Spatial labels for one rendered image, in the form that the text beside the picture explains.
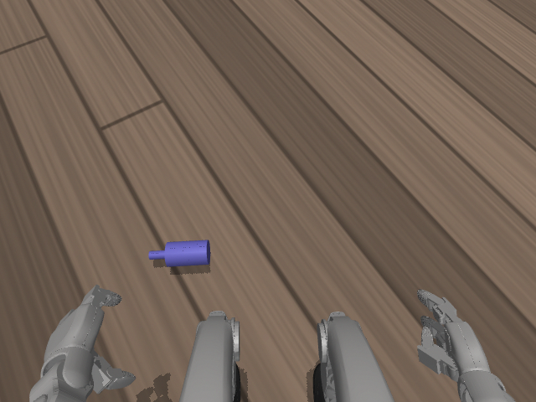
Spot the right robot arm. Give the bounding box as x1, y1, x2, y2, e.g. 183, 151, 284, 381
457, 370, 516, 402

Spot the left robot hand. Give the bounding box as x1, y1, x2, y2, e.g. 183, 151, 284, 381
44, 285, 136, 394

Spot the bottle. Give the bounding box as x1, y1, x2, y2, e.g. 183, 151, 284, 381
148, 240, 210, 267

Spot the left robot arm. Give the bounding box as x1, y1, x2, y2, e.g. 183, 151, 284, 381
29, 347, 94, 402

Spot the right robot hand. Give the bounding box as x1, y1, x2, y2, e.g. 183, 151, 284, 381
417, 289, 491, 382

